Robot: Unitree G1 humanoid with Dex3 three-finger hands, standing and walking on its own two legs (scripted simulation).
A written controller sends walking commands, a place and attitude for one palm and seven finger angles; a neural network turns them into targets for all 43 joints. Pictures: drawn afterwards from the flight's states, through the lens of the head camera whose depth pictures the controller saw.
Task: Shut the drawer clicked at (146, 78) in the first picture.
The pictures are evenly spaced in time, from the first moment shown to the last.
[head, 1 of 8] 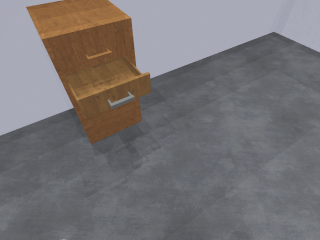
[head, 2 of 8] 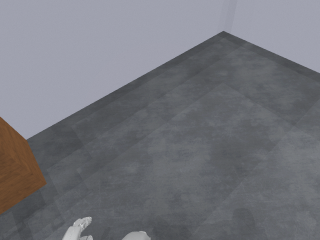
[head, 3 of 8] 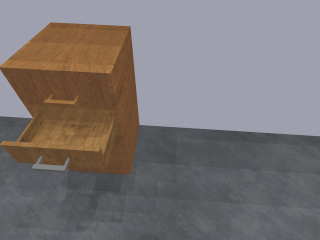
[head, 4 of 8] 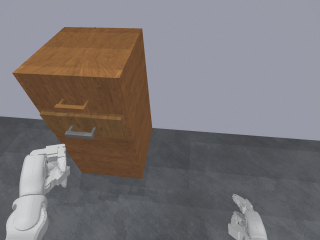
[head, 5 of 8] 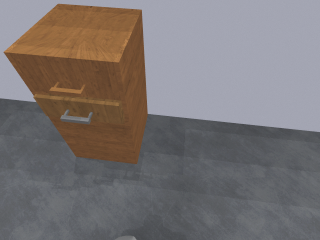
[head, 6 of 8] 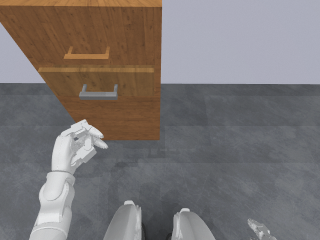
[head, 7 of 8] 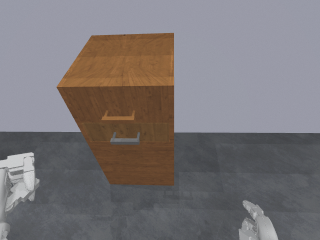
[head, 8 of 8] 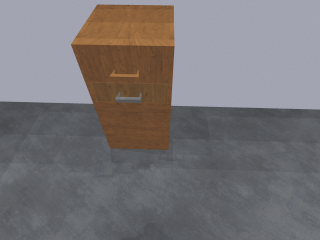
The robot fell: no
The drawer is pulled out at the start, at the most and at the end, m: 0.22 0.22 0.00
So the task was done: yes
